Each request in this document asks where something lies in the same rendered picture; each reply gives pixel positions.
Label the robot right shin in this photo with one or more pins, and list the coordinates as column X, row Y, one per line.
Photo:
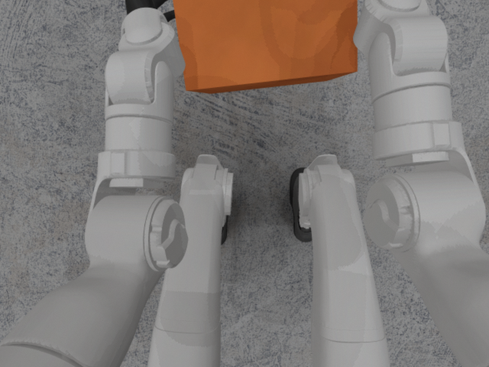
column 326, row 159

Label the robot left hand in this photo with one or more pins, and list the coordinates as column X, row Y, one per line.
column 131, row 5

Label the right robot upper arm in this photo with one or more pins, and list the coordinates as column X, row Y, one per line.
column 432, row 221

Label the robot left forearm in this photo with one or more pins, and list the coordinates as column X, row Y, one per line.
column 139, row 91

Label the left robot foot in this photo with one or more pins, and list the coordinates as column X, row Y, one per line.
column 224, row 231

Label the carton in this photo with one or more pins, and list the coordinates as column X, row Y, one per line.
column 233, row 45

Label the robot right forearm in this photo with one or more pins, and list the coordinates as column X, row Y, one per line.
column 407, row 54

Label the left robot upper arm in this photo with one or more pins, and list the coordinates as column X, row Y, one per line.
column 91, row 321

